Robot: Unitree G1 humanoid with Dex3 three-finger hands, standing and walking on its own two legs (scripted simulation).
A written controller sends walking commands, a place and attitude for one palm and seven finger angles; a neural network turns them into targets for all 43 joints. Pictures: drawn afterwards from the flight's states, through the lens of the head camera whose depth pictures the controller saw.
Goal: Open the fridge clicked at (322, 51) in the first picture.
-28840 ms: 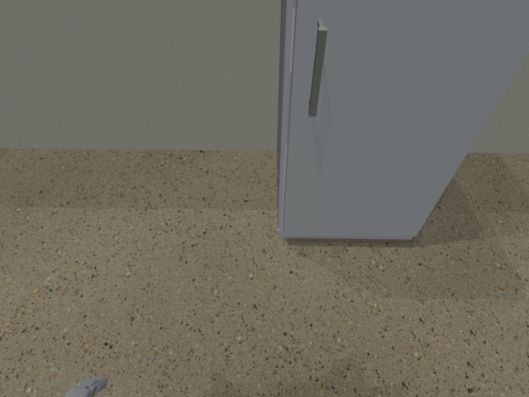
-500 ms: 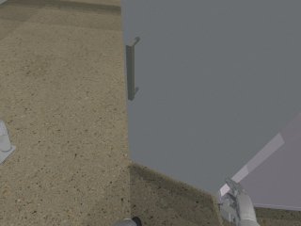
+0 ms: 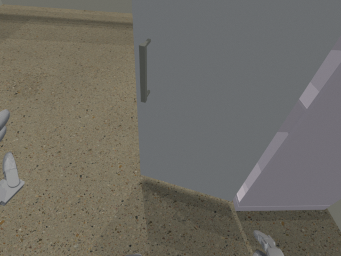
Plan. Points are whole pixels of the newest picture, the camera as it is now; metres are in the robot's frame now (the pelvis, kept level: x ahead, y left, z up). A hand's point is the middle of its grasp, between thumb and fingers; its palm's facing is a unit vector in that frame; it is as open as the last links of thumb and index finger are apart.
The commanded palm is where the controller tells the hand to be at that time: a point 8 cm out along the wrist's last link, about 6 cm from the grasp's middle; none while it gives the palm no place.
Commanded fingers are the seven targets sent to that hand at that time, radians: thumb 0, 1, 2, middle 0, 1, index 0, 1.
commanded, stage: stop stepping back and stand still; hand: left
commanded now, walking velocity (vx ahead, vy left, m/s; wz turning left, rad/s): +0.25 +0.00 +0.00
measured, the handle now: (145, 72) +0.68 +0.14 +0.08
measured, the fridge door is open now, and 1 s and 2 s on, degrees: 71 71 71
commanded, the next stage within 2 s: let the arm hang, fingers relaxed in 1.26 s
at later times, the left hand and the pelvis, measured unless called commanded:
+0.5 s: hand out of the picture +0.13 +0.30 +0.17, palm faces +0.51 -0.77 -0.38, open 7.4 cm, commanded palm +0.07 +0.33 +0.18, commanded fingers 0.00 0.90 0.90 -0.20 -0.30 -0.20 -0.30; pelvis -0.06 +0.03 -0.01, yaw +1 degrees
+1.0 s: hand out of the picture +0.16 +0.32 +0.16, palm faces +0.46 -0.76 -0.45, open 7.4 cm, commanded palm +0.09 +0.35 +0.18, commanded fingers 0.00 0.90 0.90 -0.20 -0.30 -0.20 -0.30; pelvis -0.04 +0.04 +0.00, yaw +2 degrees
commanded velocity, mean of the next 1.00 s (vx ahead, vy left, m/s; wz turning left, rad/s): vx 0.08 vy -0.04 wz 0.00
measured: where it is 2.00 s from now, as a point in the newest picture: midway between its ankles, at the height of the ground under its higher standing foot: outside the picture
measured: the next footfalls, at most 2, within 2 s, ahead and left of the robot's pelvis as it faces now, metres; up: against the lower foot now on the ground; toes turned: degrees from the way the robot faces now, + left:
left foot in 0.08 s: +0.10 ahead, +0.13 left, +0.00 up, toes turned +3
right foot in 0.28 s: +0.01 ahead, -0.06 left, +0.00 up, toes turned +0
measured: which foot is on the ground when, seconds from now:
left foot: up 0.00-0.06, down 0.08-0.28, up 0.30-0.50, down 0.52-1.00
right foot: down 0.00-0.10, up 0.12-0.26, down 0.28-1.00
